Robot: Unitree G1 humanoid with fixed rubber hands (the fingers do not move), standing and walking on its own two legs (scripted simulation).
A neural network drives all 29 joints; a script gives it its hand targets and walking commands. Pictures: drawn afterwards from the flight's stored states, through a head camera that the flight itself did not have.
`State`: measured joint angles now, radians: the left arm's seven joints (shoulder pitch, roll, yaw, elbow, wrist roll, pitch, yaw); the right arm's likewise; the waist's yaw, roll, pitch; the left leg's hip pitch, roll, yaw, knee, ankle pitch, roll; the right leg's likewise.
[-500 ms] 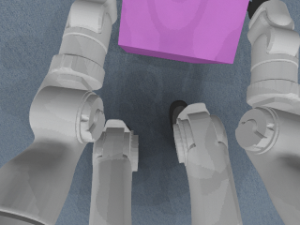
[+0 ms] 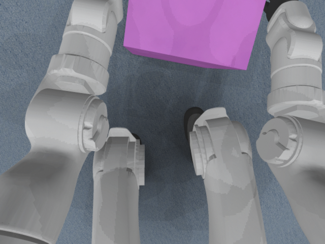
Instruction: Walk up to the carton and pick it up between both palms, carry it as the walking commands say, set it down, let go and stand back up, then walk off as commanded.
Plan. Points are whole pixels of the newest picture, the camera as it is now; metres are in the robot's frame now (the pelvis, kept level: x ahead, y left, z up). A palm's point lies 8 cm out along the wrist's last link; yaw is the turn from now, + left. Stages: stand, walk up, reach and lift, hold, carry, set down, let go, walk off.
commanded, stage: set down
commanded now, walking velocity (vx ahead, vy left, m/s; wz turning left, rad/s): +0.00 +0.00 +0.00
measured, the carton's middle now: (185, 11) +0.51 -0.12 -0.25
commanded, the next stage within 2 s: none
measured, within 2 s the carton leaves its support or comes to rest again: rests again in 0.06 s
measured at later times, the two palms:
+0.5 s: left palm out of the picture +0.57 +0.01 -0.17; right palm (279, 5) +0.48 -0.28 -0.18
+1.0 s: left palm out of the picture +0.57 +0.03 -0.18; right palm (282, 3) +0.48 -0.29 -0.18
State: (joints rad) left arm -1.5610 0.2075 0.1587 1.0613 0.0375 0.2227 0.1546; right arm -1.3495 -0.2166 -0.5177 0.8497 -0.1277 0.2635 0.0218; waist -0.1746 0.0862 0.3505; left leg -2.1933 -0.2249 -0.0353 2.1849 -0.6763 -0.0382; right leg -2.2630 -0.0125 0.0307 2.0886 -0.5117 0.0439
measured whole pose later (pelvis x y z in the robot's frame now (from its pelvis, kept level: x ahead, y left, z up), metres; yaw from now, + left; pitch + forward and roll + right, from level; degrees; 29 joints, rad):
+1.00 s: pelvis -0.01 -0.01 +0.00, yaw -1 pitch +37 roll -2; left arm -1.61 0.32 -0.02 1.13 -0.07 0.15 0.13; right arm -1.47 -0.30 -0.45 1.13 0.01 0.06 -0.05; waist -0.16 0.03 0.44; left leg -2.18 -0.16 -0.04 2.19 -0.65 -0.04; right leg -2.25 -0.02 0.00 2.08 -0.48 0.02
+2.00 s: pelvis +0.00 -0.02 +0.14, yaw -1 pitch +48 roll +2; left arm -1.43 0.34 0.15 0.98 -0.01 0.28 0.07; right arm -1.23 -0.27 -0.41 0.82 0.06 0.23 -0.05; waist -0.17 0.04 0.02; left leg -1.94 -0.09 -0.03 1.65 -0.54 -0.03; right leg -2.03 0.02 0.02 1.58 -0.38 0.00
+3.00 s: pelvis +0.07 -0.04 +0.34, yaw -2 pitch +32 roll +1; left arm -0.49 0.10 0.18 0.53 0.12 0.14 0.10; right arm -0.41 -0.25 -0.23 0.55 -0.03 0.10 0.15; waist -0.10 0.01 -0.02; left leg -1.00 -0.05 -0.09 0.74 -0.30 -0.03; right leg -1.08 0.04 0.02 0.71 -0.18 -0.03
